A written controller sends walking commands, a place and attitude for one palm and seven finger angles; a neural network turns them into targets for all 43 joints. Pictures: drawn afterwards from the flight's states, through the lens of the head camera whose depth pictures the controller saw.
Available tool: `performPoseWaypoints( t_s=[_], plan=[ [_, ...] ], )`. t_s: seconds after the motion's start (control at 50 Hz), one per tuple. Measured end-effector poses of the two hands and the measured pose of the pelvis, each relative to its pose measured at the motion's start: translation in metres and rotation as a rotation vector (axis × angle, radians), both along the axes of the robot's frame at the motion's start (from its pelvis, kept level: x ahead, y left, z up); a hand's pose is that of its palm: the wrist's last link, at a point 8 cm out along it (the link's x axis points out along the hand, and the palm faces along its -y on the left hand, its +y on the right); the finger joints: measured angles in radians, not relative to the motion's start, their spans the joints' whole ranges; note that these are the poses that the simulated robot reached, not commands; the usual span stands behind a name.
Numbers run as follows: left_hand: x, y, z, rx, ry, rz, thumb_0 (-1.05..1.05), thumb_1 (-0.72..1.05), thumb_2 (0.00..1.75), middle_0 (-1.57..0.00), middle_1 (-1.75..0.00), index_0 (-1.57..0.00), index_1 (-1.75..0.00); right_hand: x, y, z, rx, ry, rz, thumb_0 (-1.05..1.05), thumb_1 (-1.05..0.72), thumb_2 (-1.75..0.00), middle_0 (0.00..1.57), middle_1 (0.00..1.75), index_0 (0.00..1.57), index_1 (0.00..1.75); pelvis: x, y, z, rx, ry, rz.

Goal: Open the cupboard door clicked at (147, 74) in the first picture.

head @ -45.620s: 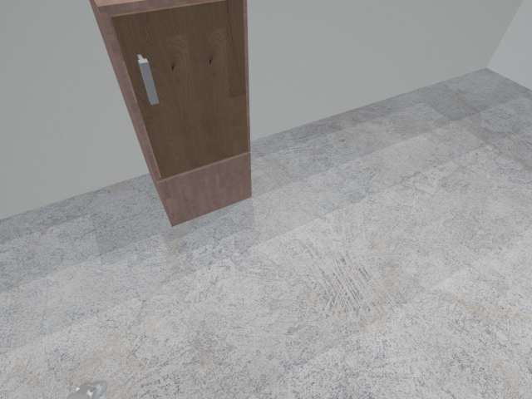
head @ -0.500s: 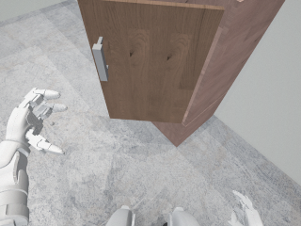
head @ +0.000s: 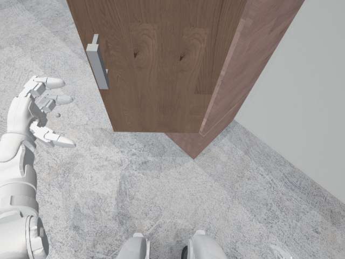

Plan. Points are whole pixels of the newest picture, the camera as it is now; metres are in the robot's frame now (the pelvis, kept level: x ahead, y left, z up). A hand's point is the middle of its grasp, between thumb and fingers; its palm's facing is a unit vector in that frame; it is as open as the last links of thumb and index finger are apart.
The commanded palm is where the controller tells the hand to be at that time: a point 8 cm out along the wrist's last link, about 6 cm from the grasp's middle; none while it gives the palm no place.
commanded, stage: move the hooked fingers beside the handle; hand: left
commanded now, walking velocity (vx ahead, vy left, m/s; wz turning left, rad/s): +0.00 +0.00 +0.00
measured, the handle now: (100, 62) +0.58 +0.20 +0.06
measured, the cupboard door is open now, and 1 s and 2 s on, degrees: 45 45 45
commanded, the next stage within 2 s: slide the fingers in behind the handle in 1.62 s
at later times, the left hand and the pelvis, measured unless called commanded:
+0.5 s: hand (69, 88) +0.48 +0.25 +0.06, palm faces +0.01 -1.00 -0.03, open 14.0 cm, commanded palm +0.47 +0.30 +0.06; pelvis +0.00 +0.00 -0.01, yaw -1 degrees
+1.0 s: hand (74, 73) +0.54 +0.26 +0.05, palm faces -0.01 -1.00 -0.03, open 14.0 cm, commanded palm +0.52 +0.29 +0.05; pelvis +0.00 +0.01 -0.02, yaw -3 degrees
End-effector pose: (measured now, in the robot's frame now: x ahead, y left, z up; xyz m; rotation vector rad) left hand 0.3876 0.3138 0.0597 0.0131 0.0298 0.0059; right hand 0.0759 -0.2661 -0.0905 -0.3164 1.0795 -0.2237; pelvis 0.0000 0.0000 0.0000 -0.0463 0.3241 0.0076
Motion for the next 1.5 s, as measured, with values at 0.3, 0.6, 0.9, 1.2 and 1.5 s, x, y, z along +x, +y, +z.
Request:
performPoseWaypoints(
  t_s=[0.3, 0.6, 0.9, 1.2, 1.5],
  plan=[
    [0.045, -0.001, 0.005, 0.011, 0.001, 0.008, -0.01, -0.5, 0.3, -0.3, -1.2, -0.3, -1.2, -0.034, 0.0, -0.008, 0.004, 0.128, -0.049, 0.01, -0.91, -0.89, 0.2, 0.3, 0.2, 0.3, -0.001, 0.001, -0.005, -0.005, 0.042, -0.012],
    [0.085, -0.011, 0.007, 0.0, 0.002, 0.009, -0.01, -0.5, 0.3, -0.3, -1.2, -0.3, -1.2, -0.072, -0.004, -0.01, -0.015, 0.255, -0.102, 0.01, -0.91, -0.89, 0.2, 0.3, 0.2, 0.3, -0.003, -0.001, -0.011, -0.013, 0.079, -0.015],
    [0.135, -0.003, 0.005, 0.002, 0.005, 0.001, -0.01, -0.5, 0.3, -0.3, -1.2, -0.3, -1.2, -0.103, 0.0, -0.009, -0.042, 0.374, -0.144, 0.0, -0.91, -0.89, 0.2, 0.3, 0.2, 0.3, -0.003, 0.002, -0.022, -0.035, 0.157, -0.019],
    [0.121, 0.012, 0.007, 0.006, -0.012, 0.027, -0.01, -0.5, 0.3, -0.3, -1.2, -0.3, -1.2, -0.092, 0.019, 0.0, 0.004, 0.365, -0.157, 0.0, -0.91, -0.89, 0.21, 0.3, 0.2, 0.3, 0.011, 0.011, -0.01, -0.045, 0.132, -0.028],
    [0.117, -0.004, -0.005, -0.006, -0.01, 0.0, -0.01, -0.5, 0.3, -0.3, -1.2, -0.3, -1.2, -0.072, 0.013, -0.006, -0.03, 0.32, -0.102, 0.0, -0.91, -0.89, 0.2, 0.3, 0.2, 0.3, 0.002, 0.014, -0.015, -0.048, 0.123, -0.007]
  ],
)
